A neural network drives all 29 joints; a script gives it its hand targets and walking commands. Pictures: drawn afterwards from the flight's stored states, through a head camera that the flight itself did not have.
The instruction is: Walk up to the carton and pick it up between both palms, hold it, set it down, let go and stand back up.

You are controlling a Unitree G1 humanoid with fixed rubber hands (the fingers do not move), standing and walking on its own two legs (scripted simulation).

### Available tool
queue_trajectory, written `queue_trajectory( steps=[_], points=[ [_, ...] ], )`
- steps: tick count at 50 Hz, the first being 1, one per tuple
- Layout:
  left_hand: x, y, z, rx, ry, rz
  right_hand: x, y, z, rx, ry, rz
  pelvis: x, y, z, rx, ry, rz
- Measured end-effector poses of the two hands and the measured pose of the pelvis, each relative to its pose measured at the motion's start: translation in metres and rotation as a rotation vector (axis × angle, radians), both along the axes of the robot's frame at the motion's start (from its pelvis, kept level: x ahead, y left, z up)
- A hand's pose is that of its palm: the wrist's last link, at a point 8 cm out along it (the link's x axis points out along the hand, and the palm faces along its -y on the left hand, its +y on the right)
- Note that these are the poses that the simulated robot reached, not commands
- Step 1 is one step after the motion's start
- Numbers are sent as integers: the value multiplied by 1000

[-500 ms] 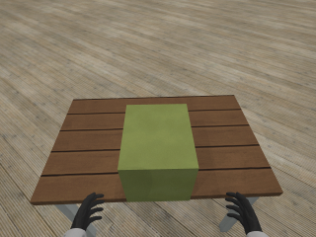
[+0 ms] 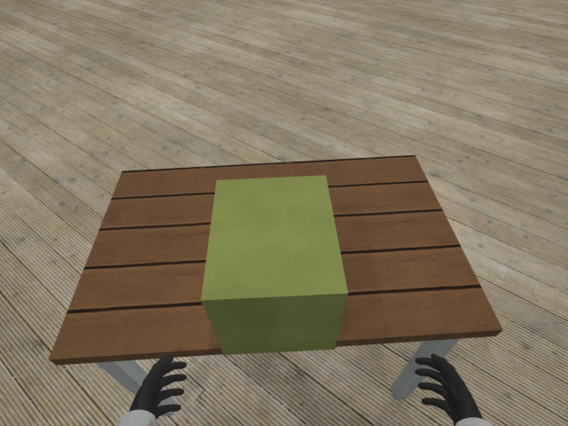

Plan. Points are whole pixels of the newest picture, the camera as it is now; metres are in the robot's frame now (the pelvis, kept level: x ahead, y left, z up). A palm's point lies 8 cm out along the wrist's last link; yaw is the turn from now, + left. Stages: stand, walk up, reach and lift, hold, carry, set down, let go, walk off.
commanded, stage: let go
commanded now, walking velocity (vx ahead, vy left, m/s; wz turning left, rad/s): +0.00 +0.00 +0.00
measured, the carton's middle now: (275, 264) +0.41 +0.05 -0.07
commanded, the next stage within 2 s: stand in 0.28 s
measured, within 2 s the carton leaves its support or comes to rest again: neither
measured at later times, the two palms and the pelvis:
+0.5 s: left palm out of the picture +0.13 +0.26 -0.09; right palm out of the picture +0.13 -0.25 -0.10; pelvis +0.00 +0.00 -0.01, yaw +1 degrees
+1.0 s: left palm out of the picture +0.04 +0.28 -0.11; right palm out of the picture +0.04 -0.23 -0.11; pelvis -0.05 +0.02 -0.01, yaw +1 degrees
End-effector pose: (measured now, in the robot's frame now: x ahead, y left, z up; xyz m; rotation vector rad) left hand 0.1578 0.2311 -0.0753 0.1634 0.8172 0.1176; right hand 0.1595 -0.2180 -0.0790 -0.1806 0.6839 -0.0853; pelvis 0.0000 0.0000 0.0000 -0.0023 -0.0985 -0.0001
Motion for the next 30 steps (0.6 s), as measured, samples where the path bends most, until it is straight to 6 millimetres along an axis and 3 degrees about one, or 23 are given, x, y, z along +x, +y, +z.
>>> queue_trajectory(
  steps=[17, 24, 30],
  points=[
    [7, -3, 0, 14, -33, -12, -3, -18, 0, -41, 27, -18, 2, -1, -2, -3, 35, 3],
    [-26, 23, -9, 77, -10, 8, -30, -31, -15, -78, 162, -51, -2, 2, -6, -7, 63, 14],
    [-54, 34, -17, 92, 44, 16, -53, -31, -22, -82, 213, -44, -9, 6, -7, -7, 54, 20]
  ],
)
